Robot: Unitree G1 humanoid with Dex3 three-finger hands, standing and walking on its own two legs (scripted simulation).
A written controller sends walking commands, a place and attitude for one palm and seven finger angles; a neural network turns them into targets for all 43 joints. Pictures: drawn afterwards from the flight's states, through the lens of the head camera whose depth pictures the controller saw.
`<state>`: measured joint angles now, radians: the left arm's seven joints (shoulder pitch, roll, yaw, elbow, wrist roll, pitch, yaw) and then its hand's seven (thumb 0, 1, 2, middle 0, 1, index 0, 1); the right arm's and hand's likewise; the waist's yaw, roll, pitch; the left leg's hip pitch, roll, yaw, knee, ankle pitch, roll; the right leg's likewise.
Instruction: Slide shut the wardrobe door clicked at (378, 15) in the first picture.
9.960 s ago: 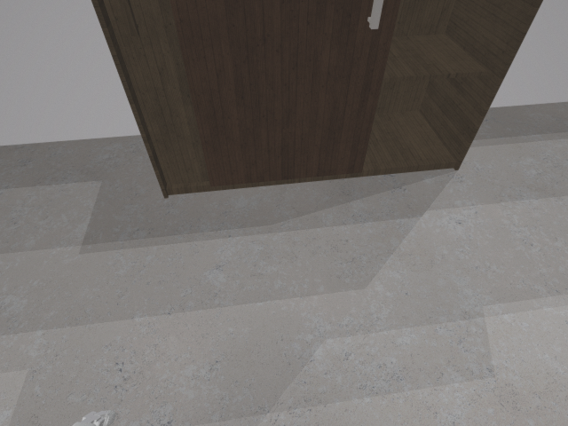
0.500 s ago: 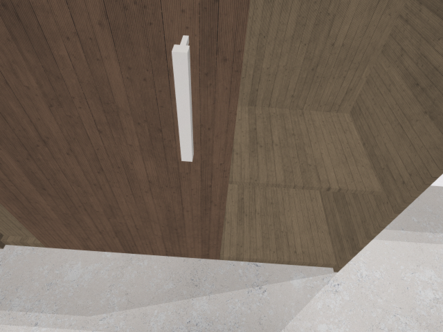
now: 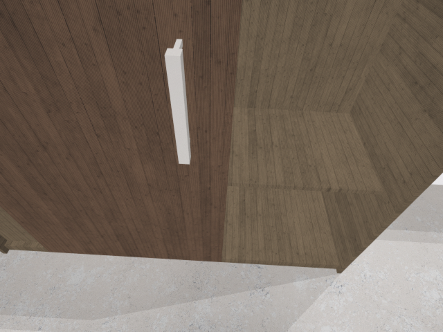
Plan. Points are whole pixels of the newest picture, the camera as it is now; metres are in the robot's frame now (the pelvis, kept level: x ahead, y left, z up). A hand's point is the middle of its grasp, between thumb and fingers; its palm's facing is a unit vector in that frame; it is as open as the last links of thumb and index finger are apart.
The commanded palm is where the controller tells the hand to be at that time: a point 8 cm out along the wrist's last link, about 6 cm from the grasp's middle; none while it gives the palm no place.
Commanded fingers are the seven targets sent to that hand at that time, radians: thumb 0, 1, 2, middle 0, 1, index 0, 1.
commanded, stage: look again from close up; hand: left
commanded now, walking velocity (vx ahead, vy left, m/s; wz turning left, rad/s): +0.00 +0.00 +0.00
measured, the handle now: (182, 108) +0.50 +0.12 +0.14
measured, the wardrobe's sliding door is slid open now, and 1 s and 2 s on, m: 0.54 0.54 0.54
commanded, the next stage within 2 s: raise the hand with hooked fingers in 0.58 s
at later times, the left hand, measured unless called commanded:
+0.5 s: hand out of the picture -0.02 +0.14 -0.18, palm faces +0.06 -0.99 -0.16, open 7.4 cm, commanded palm none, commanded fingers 0.00 0.90 0.90 -0.20 -0.30 -0.20 -0.30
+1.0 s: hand (158, 279) +0.20 +0.12 +0.02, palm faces -0.01 -1.00 -0.02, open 7.9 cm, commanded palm +0.13 +0.20 -0.03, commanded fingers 0.00 0.50 0.73 -0.23 -0.56 -0.23 -0.56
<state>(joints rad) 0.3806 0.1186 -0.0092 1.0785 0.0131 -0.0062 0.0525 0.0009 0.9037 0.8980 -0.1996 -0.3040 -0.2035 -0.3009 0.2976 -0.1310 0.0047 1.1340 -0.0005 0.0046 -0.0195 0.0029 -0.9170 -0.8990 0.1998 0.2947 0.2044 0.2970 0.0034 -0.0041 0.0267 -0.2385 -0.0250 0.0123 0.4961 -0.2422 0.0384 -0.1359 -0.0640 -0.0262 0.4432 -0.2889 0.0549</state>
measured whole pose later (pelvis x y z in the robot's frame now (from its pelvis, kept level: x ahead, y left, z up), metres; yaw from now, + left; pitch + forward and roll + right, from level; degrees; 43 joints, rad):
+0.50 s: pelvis +0.00 -0.01 +0.00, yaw +0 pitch -1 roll -1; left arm 0.37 0.11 0.00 1.07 0.01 -0.01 0.05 0.00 0.90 0.90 -0.20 -0.30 -0.20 -0.30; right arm 0.30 -0.12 0.01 1.14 0.00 0.00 -0.02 0.00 -0.91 -0.90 0.20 0.29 0.20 0.30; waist 0.00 0.00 0.03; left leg -0.23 -0.01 0.00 0.50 -0.25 0.02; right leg -0.12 -0.04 -0.04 0.44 -0.30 0.04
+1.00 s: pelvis -0.02 -0.04 -0.04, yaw -1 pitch +8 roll +0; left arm 0.36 0.16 0.10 0.06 -0.21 -0.43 -0.19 0.02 0.75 0.82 -0.21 -0.42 -0.21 -0.42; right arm 0.19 -0.24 -0.07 0.63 0.01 -0.30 -0.02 0.01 -0.92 -0.90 0.20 0.29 0.20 0.30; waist -0.03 0.00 -0.14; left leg -0.63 0.02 0.00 0.87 -0.37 -0.02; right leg -0.56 -0.03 -0.03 0.90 -0.46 0.00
